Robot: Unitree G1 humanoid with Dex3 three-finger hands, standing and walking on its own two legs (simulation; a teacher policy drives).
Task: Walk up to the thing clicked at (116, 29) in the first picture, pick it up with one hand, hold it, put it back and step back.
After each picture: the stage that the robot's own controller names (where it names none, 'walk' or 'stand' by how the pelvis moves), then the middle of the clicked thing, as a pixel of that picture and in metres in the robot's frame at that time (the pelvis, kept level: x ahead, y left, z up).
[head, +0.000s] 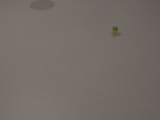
stand; (114, 31) +1.57 -0.47 -0.72
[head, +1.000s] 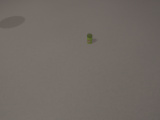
walk; (89, 38) +1.50 -0.03 -0.69
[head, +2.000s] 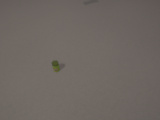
walk; (55, 66) +1.01 +0.29 -0.72
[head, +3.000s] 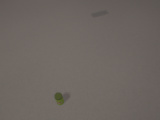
walk; (59, 98) +0.65 +0.25 -0.72
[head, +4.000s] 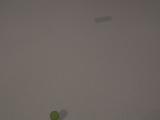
stand; (55, 117) +0.46 +0.22 -0.70
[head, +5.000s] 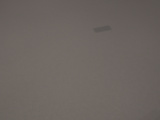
stand; out of the picture +0.42 +0.20 -0.73
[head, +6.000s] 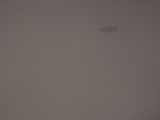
walk; out of the picture +0.37 +0.14 -0.72
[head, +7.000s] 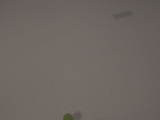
walk; out of the picture +0.42 +0.19 -0.70
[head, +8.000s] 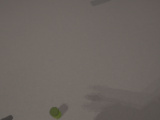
walk; (55, 113) +0.40 +0.25 -0.69
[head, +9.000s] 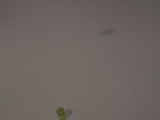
walk; (61, 114) +0.62 +0.25 -0.71
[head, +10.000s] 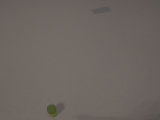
stand; (52, 111) +0.45 +0.21 -0.68
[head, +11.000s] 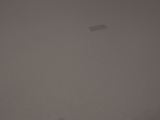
stand; out of the picture +0.44 +0.21 -0.72
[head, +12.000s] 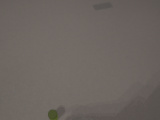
walk; (53, 115) +0.37 +0.17 -0.71
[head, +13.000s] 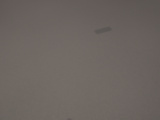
stand; out of the picture +0.48 +0.23 -0.72
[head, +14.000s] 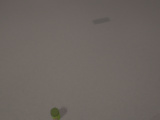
stand; (55, 114) +0.51 +0.22 -0.71
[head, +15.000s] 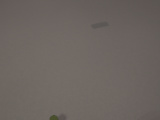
stand; out of the picture +0.47 +0.20 -0.72
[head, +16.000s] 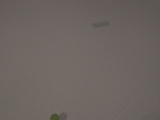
stand; out of the picture +0.48 +0.20 -0.73
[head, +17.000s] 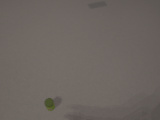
go down; (49, 104) +0.49 +0.20 -0.70
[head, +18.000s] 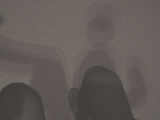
go down; out of the picture +0.56 +0.25 -0.29
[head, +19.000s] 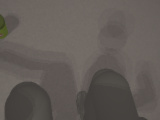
close in; out of the picture +0.57 +0.23 -0.29
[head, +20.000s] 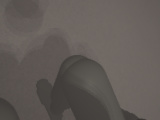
close in; out of the picture +0.54 +0.29 -0.25
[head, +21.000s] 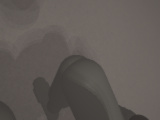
close; out of the picture +0.54 +0.30 -0.26
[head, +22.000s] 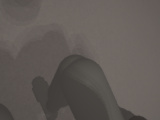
close; out of the picture +0.52 +0.28 -0.26
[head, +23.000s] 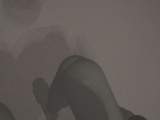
close; out of the picture +0.52 +0.28 -0.26
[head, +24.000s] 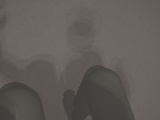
lift; out of the picture +0.55 +0.28 -0.28
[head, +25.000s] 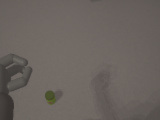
lift; (50, 97) +0.53 +0.19 -0.61
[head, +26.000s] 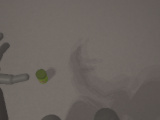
close in; (42, 76) +0.53 +0.20 -0.54
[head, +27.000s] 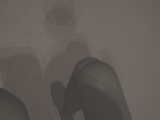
close in; out of the picture +0.57 +0.27 -0.26
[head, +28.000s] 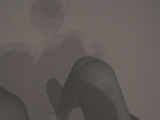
stand; out of the picture +0.56 +0.29 -0.26
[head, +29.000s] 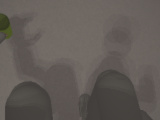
lift; (2, 27) +0.57 +0.23 -0.29
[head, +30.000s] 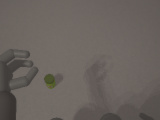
close in; (50, 81) +0.54 +0.18 -0.55
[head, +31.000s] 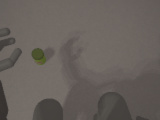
hold; (39, 57) +0.56 +0.19 -0.44
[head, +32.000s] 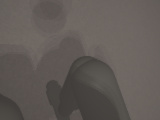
close in; out of the picture +0.57 +0.28 -0.25
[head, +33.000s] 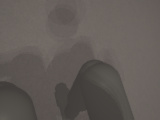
hold; out of the picture +0.56 +0.28 -0.27
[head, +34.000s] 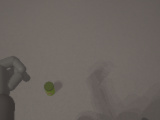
crouch; (49, 89) +0.54 +0.19 -0.58
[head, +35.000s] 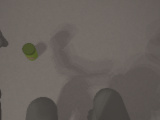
crouch; (30, 52) +0.56 +0.19 -0.43
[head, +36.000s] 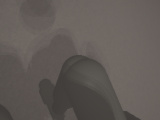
lower; out of the picture +0.57 +0.29 -0.26
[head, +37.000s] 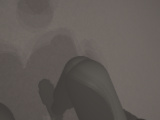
lower; out of the picture +0.57 +0.30 -0.26
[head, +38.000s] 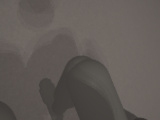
lower; out of the picture +0.56 +0.29 -0.26
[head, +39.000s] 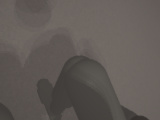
loosen; out of the picture +0.56 +0.30 -0.27
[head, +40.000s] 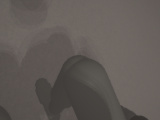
withdraw; out of the picture +0.56 +0.31 -0.26
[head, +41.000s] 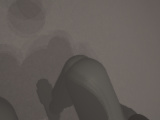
withdraw; out of the picture +0.56 +0.29 -0.27
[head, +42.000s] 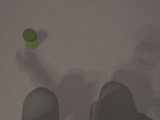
walk; (31, 39) +0.59 +0.20 -0.37
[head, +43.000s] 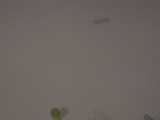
stand; (55, 115) +0.52 +0.18 -0.66
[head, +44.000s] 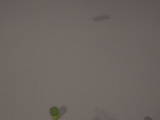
stand; (54, 113) +0.51 +0.19 -0.67
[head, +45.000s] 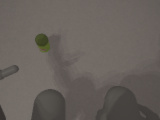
withdraw; (43, 43) +0.58 +0.19 -0.39
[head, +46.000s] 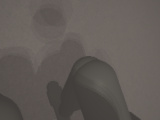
lower; out of the picture +0.58 +0.28 -0.25
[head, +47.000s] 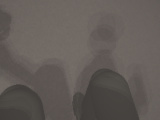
stand; out of the picture +0.58 +0.25 -0.29
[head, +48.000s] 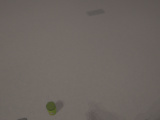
withdraw; (51, 108) +0.53 +0.17 -0.64
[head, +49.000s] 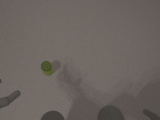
withdraw; (47, 68) +0.56 +0.18 -0.52
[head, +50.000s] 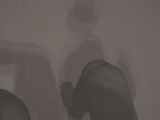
lower; out of the picture +0.60 +0.25 -0.26
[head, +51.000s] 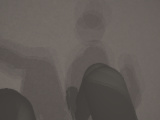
stand; out of the picture +0.58 +0.26 -0.27
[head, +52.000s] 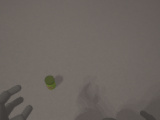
rise; (50, 82) +0.57 +0.18 -0.56
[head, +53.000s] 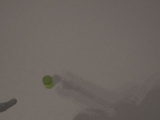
withdraw; (48, 82) +0.54 +0.18 -0.61
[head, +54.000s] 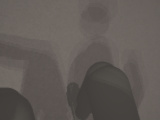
hold; out of the picture +0.60 +0.24 -0.27
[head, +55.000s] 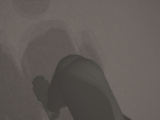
withdraw; out of the picture +0.61 +0.21 -0.29
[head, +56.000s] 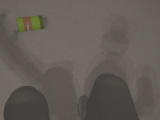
stand; (30, 23) +0.62 +0.13 -0.34
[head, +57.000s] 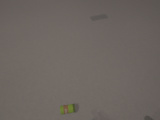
withdraw; (67, 109) +0.56 +0.07 -0.68
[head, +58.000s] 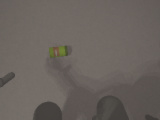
withdraw; (58, 51) +0.62 +0.08 -0.50
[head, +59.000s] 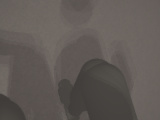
hold; out of the picture +0.66 +0.17 -0.29
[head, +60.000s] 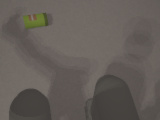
lower; (35, 20) +0.68 +0.11 -0.35
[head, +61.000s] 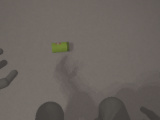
stand; (60, 47) +0.68 +0.09 -0.49
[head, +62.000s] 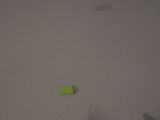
withdraw; (67, 90) +0.65 +0.08 -0.66
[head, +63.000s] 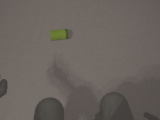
walk; (59, 34) +0.73 +0.09 -0.47
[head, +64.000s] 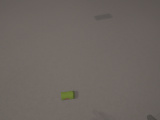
stand; (67, 95) +0.66 +0.07 -0.68
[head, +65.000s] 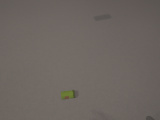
stand; (67, 94) +0.67 +0.07 -0.68
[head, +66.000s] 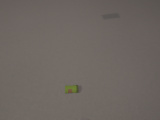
stand; (71, 89) +0.70 +0.07 -0.71
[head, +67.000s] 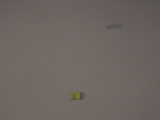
stand; (75, 96) +0.72 +0.06 -0.75
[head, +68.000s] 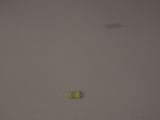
stand; (74, 95) +0.72 +0.06 -0.75
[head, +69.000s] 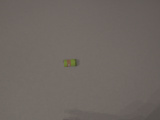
walk; (70, 62) +0.82 +0.02 -0.74
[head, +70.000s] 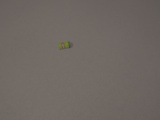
walk; (64, 45) +1.11 +0.17 -0.72
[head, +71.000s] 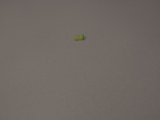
stand; (78, 37) +1.45 +0.07 -0.73
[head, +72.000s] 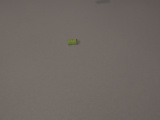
stand; (72, 41) +1.41 +0.08 -0.74
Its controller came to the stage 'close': yes
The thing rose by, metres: 0.01
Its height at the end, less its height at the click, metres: -0.02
